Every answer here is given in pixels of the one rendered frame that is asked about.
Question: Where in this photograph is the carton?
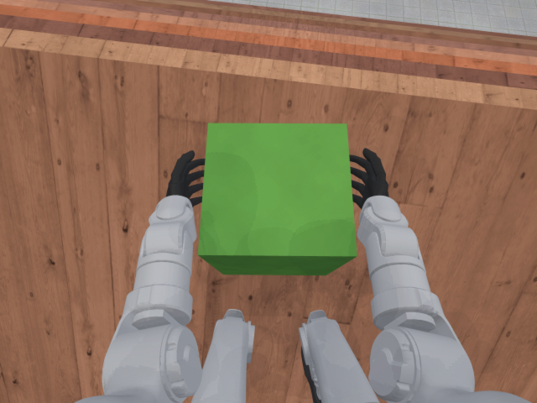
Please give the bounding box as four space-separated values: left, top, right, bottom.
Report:
198 123 357 275

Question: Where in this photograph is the right robot upper arm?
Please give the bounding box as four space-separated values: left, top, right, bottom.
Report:
368 326 532 403

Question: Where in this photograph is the left robot upper arm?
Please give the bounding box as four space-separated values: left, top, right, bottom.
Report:
75 323 202 403

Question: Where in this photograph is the robot left hand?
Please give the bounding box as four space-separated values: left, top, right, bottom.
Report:
166 150 206 207

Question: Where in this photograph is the robot right hand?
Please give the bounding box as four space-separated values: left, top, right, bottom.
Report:
349 148 389 210

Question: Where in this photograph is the right robot forearm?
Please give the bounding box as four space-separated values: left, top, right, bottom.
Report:
357 196 475 389

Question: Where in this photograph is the left robot thigh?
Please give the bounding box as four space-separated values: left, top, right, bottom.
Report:
191 317 255 403

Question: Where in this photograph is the left robot forearm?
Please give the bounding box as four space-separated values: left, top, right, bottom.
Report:
102 195 197 395

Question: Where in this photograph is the robot right foot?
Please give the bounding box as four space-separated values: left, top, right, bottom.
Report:
301 345 321 403

